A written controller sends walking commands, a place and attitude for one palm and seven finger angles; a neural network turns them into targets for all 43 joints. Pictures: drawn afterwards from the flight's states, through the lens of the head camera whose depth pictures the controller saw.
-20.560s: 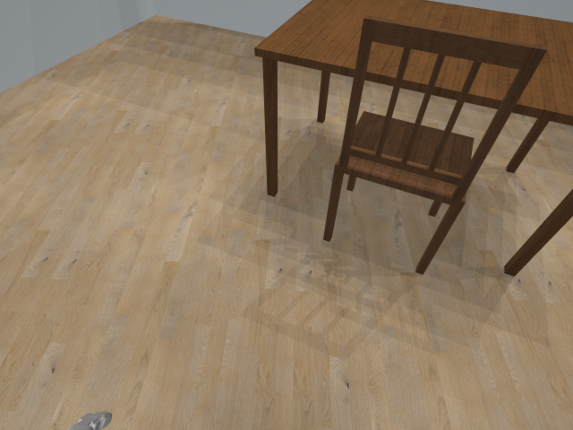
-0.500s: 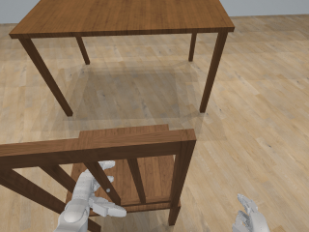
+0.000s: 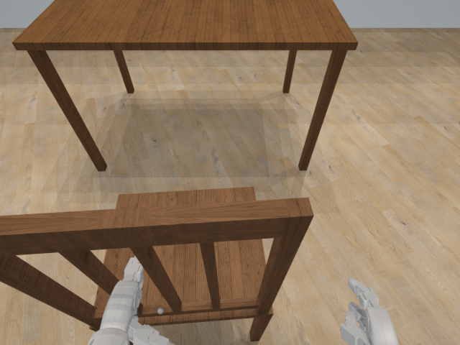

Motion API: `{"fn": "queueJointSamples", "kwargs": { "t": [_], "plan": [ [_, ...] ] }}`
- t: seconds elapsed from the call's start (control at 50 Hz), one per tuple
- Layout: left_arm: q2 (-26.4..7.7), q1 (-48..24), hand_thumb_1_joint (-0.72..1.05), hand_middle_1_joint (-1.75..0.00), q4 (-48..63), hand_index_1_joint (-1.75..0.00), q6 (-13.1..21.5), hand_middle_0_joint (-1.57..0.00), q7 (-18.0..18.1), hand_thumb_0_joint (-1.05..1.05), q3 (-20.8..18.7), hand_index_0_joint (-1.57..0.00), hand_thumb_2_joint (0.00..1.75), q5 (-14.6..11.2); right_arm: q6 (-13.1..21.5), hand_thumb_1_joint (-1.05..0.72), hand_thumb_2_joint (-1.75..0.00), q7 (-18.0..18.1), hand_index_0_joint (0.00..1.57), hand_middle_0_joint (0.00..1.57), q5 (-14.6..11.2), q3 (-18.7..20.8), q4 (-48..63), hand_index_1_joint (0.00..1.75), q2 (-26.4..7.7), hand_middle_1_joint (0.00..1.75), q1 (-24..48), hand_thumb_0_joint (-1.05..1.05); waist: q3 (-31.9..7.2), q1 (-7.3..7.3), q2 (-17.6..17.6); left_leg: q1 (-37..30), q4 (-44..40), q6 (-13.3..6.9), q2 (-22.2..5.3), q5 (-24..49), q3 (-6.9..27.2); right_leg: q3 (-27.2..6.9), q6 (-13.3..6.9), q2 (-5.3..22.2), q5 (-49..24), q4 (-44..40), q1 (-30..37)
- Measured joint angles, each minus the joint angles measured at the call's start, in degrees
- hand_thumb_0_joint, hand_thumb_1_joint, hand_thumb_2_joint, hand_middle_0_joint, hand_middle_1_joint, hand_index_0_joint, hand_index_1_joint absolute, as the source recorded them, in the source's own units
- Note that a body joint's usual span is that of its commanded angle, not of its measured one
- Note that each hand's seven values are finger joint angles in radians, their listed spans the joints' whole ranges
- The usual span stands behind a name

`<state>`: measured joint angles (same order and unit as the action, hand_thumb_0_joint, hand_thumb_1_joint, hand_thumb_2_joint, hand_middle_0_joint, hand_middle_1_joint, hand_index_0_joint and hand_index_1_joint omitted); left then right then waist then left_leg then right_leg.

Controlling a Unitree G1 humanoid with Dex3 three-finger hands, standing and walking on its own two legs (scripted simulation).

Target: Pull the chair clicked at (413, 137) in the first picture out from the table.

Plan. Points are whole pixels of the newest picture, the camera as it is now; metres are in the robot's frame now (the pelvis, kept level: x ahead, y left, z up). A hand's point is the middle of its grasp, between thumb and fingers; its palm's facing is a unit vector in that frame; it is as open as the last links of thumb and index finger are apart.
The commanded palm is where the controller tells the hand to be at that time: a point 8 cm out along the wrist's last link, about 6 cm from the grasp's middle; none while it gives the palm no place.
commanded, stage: draw the fingers out of the gap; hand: left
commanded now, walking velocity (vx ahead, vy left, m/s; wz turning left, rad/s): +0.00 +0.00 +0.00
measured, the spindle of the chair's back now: (163, 282) +0.24 +0.13 -0.02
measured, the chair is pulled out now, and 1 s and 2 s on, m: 0.68 0.68 0.67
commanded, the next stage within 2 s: draw the hand back to the body in 0.60 s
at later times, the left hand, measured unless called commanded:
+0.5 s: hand out of the picture +0.12 +0.13 -0.02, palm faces -0.01 -0.99 -0.15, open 17.4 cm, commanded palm +0.08 +0.18 +0.00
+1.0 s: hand out of the picture +0.11 +0.15 +0.03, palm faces +0.08 -1.00 -0.05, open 17.5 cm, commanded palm +0.07 +0.21 +0.06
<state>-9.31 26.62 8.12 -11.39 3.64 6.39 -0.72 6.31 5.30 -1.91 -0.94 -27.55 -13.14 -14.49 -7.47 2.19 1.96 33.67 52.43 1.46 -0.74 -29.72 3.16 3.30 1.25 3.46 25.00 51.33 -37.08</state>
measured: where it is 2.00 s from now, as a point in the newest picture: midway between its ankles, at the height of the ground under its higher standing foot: outside the picture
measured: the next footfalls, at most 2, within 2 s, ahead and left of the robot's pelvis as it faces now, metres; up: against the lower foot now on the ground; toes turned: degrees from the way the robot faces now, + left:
none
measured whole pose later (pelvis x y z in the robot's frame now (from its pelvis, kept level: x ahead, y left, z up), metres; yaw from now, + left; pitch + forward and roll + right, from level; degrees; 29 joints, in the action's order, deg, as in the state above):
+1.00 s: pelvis -0.03 +0.00 -0.04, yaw +1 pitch +13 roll -2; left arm -10.6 49.9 25.3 15.6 -3.1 2.7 -8.0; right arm 8.9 4.8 -3.4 1.7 -26.8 -10.0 -12.4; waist -9.7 -1.6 1.3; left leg 45.9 66.5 1.6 -0.6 -34.0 4.8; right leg 4.3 1.2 3.7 28.4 63.3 -48.1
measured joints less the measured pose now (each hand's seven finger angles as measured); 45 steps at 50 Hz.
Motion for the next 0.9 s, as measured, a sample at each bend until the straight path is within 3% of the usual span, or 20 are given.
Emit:
{"fn": "queueJointSamples", "kwargs": {
  "t": [0.28, 0.74, 0.82, 0.9],
  "plan": [
    [-0.50, 10.70, -0.54, -0.02, 8.13, 0.00, 1.32, -0.03, 0.41, -0.02, 2.39, 0.00, 0.21, 1.42, -0.68, -0.90, -0.90, 0.93, 0.20, 0.21, -0.16, -0.21, 1.80, 0.30, 1.27, 0.30, 0.20, 0.01, -1.06, -0.91, 0.17, 3.06, 4.04, -0.20, 0.30, -1.55, 0.66, 0.49, 0.17, 0.34, 1.34, 3.28, -2.48],
    [-1.05, 26.28, -0.54, 0.00, 16.38, -0.01, 4.29, 0.00, -1.73, -0.02, 2.37, -0.01, 0.21, 2.35, -1.20, -0.90, -0.90, 2.20, 0.20, 0.21, -1.06, 1.84, 4.63, 0.30, 2.11, 0.30, -0.15, 0.01, -3.53, -2.08, -0.04, 6.93, 8.34, -0.30, 0.20, -3.09, 0.98, 0.64, 0.22, 0.25, 2.46, 6.84, -6.02],
    [0.13, 27.81, -0.54, 0.00, 17.88, -0.01, 10.89, 0.00, -2.64, -0.02, 1.06, -0.01, 0.21, -3.31, 0.81, -0.90, -0.90, 2.14, 0.20, 0.21, -1.17, 2.13, 4.01, 0.30, 2.25, 0.30, -0.09, 0.01, -3.44, -2.53, -0.39, 8.49, 9.92, -0.22, 0.28, -3.47, 1.40, 0.96, 0.19, 0.34, 2.77, 8.10, -7.28],
    [0.07, 25.74, -0.54, 0.00, 19.49, 0.00, 19.15, 0.00, -3.41, -0.02, -1.24, 0.00, 0.21, -5.52, 2.27, -0.90, -0.90, 1.31, 0.20, 0.21, -1.34, 2.39, 2.47, 0.30, 2.39, 0.30, 0.36, 0.01, -3.04, -3.38, -0.57, 10.02, 11.77, -0.05, 0.34, -3.89, 1.84, 1.31, 0.06, 0.40, 3.15, 9.66, -8.55]
  ]
}}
